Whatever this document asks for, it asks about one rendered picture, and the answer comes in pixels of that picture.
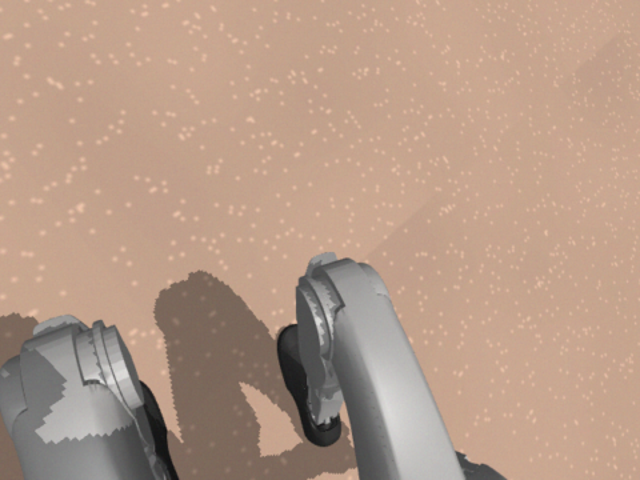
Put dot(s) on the right robot hand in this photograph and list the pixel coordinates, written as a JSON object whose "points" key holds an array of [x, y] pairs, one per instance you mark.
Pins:
{"points": [[473, 471]]}

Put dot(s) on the right robot foot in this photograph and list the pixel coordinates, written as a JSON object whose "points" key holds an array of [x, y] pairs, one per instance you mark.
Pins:
{"points": [[295, 379]]}

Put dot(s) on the left robot foot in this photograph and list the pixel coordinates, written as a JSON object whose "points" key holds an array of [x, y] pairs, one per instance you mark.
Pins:
{"points": [[159, 432]]}

